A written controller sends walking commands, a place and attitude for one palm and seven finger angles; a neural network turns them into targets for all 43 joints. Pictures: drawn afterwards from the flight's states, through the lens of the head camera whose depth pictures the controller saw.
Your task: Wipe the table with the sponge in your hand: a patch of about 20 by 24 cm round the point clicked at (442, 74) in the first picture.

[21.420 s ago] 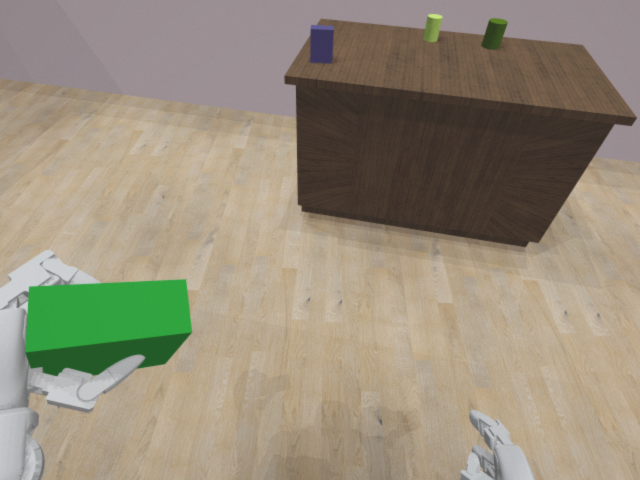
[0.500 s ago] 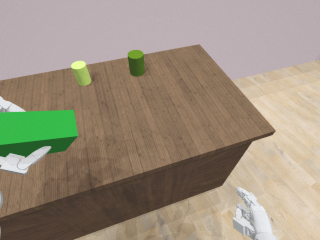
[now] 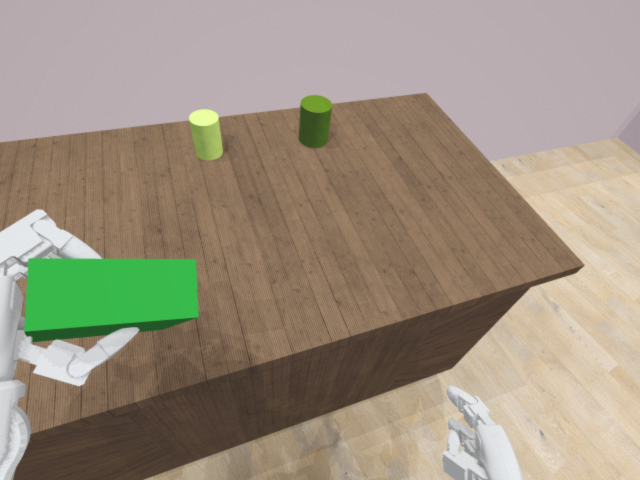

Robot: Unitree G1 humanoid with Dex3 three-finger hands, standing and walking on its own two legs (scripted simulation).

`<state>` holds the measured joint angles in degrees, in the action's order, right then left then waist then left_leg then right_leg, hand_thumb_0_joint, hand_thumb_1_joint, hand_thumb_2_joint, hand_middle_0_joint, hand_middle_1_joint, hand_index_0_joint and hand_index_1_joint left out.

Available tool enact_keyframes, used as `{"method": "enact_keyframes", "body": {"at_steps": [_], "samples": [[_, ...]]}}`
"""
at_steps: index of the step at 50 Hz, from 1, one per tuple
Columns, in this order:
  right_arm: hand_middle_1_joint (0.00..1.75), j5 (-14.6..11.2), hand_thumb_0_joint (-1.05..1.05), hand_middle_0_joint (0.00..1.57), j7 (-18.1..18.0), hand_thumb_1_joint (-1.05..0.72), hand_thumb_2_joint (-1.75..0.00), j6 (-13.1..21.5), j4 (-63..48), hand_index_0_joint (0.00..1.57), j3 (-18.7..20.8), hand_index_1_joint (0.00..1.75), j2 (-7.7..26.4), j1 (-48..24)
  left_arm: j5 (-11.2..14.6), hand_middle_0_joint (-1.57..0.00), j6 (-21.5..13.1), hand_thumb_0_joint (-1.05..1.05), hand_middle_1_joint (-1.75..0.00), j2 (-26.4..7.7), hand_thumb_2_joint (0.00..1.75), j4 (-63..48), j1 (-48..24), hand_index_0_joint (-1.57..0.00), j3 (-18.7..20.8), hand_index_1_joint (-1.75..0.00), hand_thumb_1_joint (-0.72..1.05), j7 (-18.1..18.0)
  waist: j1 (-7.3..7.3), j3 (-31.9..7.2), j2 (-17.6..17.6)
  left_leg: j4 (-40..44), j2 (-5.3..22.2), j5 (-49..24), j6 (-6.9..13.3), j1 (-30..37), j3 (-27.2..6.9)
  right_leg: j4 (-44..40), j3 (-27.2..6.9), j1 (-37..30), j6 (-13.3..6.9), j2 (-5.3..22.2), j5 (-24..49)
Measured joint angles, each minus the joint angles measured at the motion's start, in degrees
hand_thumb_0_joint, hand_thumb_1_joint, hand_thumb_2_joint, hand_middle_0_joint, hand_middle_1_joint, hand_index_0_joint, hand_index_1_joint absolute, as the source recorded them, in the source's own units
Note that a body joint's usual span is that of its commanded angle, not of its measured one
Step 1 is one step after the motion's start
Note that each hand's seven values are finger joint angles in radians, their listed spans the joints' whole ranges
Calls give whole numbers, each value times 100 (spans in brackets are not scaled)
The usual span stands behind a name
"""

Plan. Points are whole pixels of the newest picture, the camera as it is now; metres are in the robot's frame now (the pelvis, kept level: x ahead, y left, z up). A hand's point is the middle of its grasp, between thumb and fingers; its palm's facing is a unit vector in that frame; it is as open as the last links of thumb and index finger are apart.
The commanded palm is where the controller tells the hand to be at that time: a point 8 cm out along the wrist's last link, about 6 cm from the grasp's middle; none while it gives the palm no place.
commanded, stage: come to a stop and stand still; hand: left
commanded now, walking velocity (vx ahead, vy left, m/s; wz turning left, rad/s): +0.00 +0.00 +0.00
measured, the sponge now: (133, 300) +0.24 +0.21 +0.14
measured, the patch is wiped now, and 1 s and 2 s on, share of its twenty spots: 0.00 0.00 0.00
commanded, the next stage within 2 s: none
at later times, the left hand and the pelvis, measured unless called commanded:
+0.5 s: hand out of the picture +0.15 +0.38 +0.16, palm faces +0.47 -0.83 -0.30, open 9.4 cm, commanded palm +0.09 +0.40 +0.18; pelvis -0.07 +0.12 -0.05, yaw -1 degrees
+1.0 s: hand out of the picture +0.11 +0.41 +0.14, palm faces +0.41 -0.86 -0.32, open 9.4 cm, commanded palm +0.05 +0.43 +0.18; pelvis -0.12 +0.16 -0.03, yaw -4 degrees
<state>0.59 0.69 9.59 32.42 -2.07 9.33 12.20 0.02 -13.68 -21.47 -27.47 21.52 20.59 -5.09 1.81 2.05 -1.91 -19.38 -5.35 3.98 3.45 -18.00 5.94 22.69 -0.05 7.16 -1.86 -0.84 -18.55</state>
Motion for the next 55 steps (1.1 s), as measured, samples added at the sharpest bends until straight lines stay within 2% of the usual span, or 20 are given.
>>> {"method": "enact_keyframes", "body": {"at_steps": [5, 10, 11, 12, 14, 15, 16, 18, 19, 20, 22, 23, 25, 27, 31, 37, 43, 47, 50, 55], "samples": [[30, -43, 1, 20, -11, -90, -90, -144, -93, 20, 64, 30, 175, -218, 108, -80, 101, -1, -139, -177, 105, -133, 206, -80, -30, -139, -44, 106, -143, 281, 372, -658, 74, 224, -504, -360, -162, -365, 145, -155, 149, -98, 485], [30, -127, 1, 20, -97, -90, -90, -259, 50, 20, 183, 30, 132, -208, 220, -80, 165, -1, -138, -276, 105, -380, 346, -81, 243, -139, -44, 118, -47, 397, 109, -892, -83, 325, 439, -254, 10, 1042, 8, 279, 175, -4, -318], [30, -93, 1, 20, -108, -90, -90, -241, 84, 20, 218, 30, 122, -213, 214, -80, 210, -1, -138, -245, 105, -336, 243, -81, 235, -139, -44, 115, -2, 446, 53, -694, -141, 216, 429, -138, 47, 1414, -43, 425, 140, 1, -540], [30, -43, 1, 20, -107, -90, -90, -220, 99, 20, 262, 30, 122, -209, 220, -80, 265, -1, -138, -196, 105, -279, 118, -81, 198, -139, -44, 111, 38, 501, 29, -439, -197, 72, 176, -2, 51, 1598, -27, 508, 91, 3, -713], [30, 31, 1, 20, -45, -90, -90, -155, -31, 20, 392, 30, 201, -106, 264, -80, 374, -1, -138, -106, 105, -233, -102, -81, 68, -139, -44, 91, 13, 563, 149, -347, -237, -83, -1211, -35, -45, 1052, 351, 378, -202, 8, -983], [30, -33, 1, 20, 21, -90, -90, -103, -119, 20, 412, 30, 252, -51, 238, -80, 360, -1, -138, -220, 105, -381, -102, -81, 87, -139, -44, 39, 6, 546, 55, -1626, -366, 619, -1604, -551, -145, 650, 453, 360, -472, 163, -438], [30, -140, 1, 20, 70, -90, -90, -124, -162, 20, 382, 30, 321, -78, 227, -80, 296, -1, -138, -288, 105, -606, -26, -80, 169, -139, -44, -8, 89, 567, -47, -3436, -436, 1433, -1471, -1083, -355, 737, 425, 537, -504, 295, 394], [30, -241, 1, 20, 117, -90, -90, -198, -24, 20, 418, 30, 333, -192, 261, -80, 209, -1, -139, -284, 105, -981, 57, -80, 287, -139, -44, 62, 167, 548, -138, -6019, -279, 2442, 326, -1513, -1022, 1400, 339, 872, -93, 352, 337], [30, -205, 1, 20, 116, -90, -90, -210, 96, 20, 416, 30, 252, -231, 246, -80, 168, -1, -139, -303, 105, -1072, 36, -80, 325, -139, -44, 96, 185, 496, -281, -5915, -43, 2493, 553, -1332, -1282, 1577, 266, 961, 137, 422, 140], [30, -190, 1, 20, 129, -90, -90, -223, 139, 20, 368, 30, 195, -229, 222, -80, 152, -1, -139, -318, 105, -1157, 0, -81, 350, -139, -44, 94, 216, 386, -439, -5054, 260, 2255, 425, -1018, -1425, 1796, 163, 1145, 215, 503, -37], [30, -95, 1, 20, 129, -90, -90, -159, 46, 20, 350, 30, 291, -240, 140, -80, 36, -1, -138, -219, 105, -1172, -234, -81, 292, -139, -44, 20, 206, 285, -402, -3177, 658, 2058, -838, -262, -1552, 2618, 11, 1611, 23, 588, -478], [30, -34, 1, 20, 98, -90, -90, -142, 111, 20, 407, 30, 223, -386, 86, -80, -7, -1, -138, -218, 105, -1026, -471, -81, 299, -139, -44, -33, 251, 464, -508, -3237, 505, 2474, -923, -193, -1350, 3155, -245, 1775, -35, 631, -697], [30, -22, 1, 20, 56, -90, -90, -110, 261, 20, 421, 30, 3, -585, 44, -80, -7, -1, -138, -289, 105, -593, -819, -81, 406, -139, -44, -71, 369, 676, -573, -3414, 344, 2616, -561, -153, -1002, 4128, -468, 2079, 31, 387, -1147], [30, 22, 1, 20, 79, -90, -90, -133, 292, 20, 313, 30, -275, -579, 27, -80, 110, -1, -138, -433, 105, -281, -936, -81, 554, -139, -44, -56, 135, 695, -483, -3268, 303, 2342, -252, -170, -1021, 4711, -359, 2227, 96, -40, -1212], [30, 22, 1, 20, 318, -90, -90, -259, 198, 20, 15, 30, -569, -166, 96, -80, 134, -1, -138, -446, 105, -384, -646, -81, 634, -139, -44, 44, -211, 531, -375, -2412, 272, 1726, -283, -137, -1138, 3942, 41, 2081, 15, -446, -786], [30, -78, 1, 21, 303, -90, -90, -459, -55, 21, -11, 30, -139, 377, 216, -80, -100, -1, -139, -559, 105, -858, 661, -80, 595, -139, -44, 261, -333, 210, 317, -2645, 515, 1722, -188, -602, -1097, 1221, 535, 1024, -307, -557, 76], [30, -151, 1, 21, 98, -90, -90, -703, 365, 20, 256, 30, 154, 417, 214, -80, 34, 0, -138, -607, 105, -284, 503, -81, 678, -139, -44, 116, -274, 21, -57, -4718, 405, 2132, -87, -1148, -945, 1653, 502, 1274, -332, -373, -57], [30, -63, 1, 20, -43, -90, -90, -548, 289, 20, 368, 30, 375, 427, 155, -80, 158, 0, -138, -276, 105, -270, 307, -81, 564, -139, -44, -100, -289, -137, -409, -2884, 574, 1757, -112, -315, -843, 2155, 379, 1629, -194, -128, -218], [30, -16, 1, 20, -111, -91, -90, -374, 339, 20, 471, 30, 269, 143, 70, -80, 122, -1, -138, -80, 105, -265, 43, -81, 413, -139, -44, -206, -69, 127, -917, -2215, 241, 2124, -350, 258, -378, 3071, -24, 1873, -182, 122, -581], [30, 17, 1, 20, 21, -91, -90, -242, 39, 19, 406, 30, 78, 37, -20, -80, 89, -1, -138, -152, 105, -300, -94, -81, 234, -139, -44, -17, -366, 236, -359, -2015, 391, 1695, -292, 300, -677, 3203, 99, 1875, -92, -272, -560]]}}
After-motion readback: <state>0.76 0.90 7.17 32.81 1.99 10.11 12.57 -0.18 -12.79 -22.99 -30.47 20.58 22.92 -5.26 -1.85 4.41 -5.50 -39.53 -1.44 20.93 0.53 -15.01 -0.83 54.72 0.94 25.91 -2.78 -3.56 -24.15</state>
